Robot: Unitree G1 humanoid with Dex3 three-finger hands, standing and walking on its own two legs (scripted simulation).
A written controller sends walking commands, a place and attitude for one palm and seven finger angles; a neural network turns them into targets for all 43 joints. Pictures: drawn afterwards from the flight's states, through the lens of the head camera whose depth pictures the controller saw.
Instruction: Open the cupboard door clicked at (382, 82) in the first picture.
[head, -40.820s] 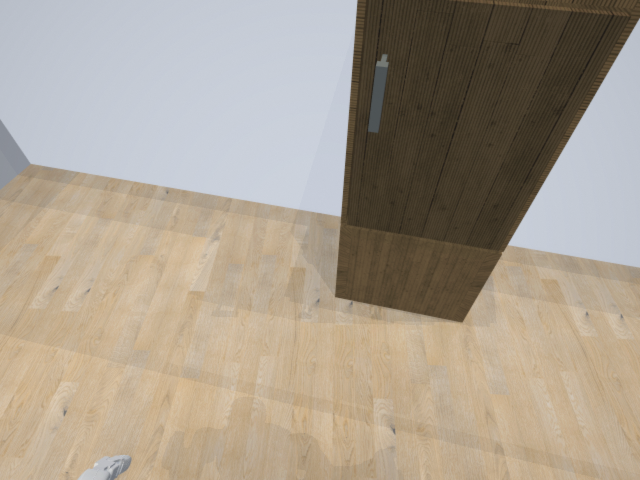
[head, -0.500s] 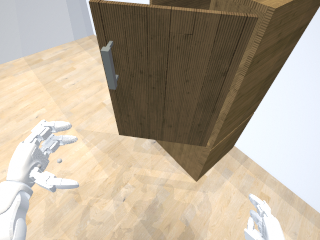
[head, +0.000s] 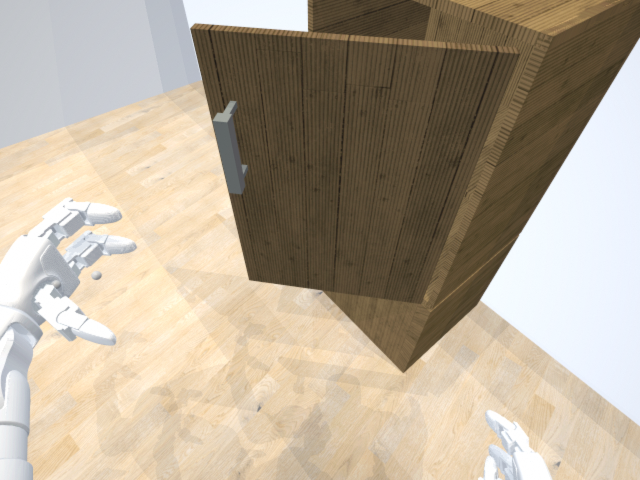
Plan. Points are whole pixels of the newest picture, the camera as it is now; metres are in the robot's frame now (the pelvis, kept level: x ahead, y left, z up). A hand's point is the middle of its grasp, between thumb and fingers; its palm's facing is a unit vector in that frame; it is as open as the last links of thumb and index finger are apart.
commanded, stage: raise the hand with hooked fingers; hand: left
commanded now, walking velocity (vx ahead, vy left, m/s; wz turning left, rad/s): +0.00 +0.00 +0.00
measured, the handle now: (234, 148) +0.57 +0.19 +0.10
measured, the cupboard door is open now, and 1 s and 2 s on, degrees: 41 41 41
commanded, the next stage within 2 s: move the hooked fingers beside the handle in 0.42 s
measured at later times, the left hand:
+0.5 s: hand (117, 285) +0.29 +0.26 +0.11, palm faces -0.02 -1.00 -0.05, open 14.0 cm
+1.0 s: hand (154, 231) +0.37 +0.25 +0.11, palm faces -0.04 -1.00 -0.01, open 14.0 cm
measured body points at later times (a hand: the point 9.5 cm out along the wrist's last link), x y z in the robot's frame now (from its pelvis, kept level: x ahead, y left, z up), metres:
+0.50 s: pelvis +0.00 -0.02 +0.00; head +0.02 -0.03 +0.45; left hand +0.28 +0.31 +0.12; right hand +0.16 -0.26 -0.08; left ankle -0.03 +0.08 -0.72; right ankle +0.03 -0.11 -0.72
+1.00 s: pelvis +0.00 -0.02 +0.00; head +0.04 -0.03 +0.44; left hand +0.37 +0.30 +0.11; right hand +0.10 -0.29 -0.10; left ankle -0.03 +0.08 -0.72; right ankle +0.03 -0.11 -0.72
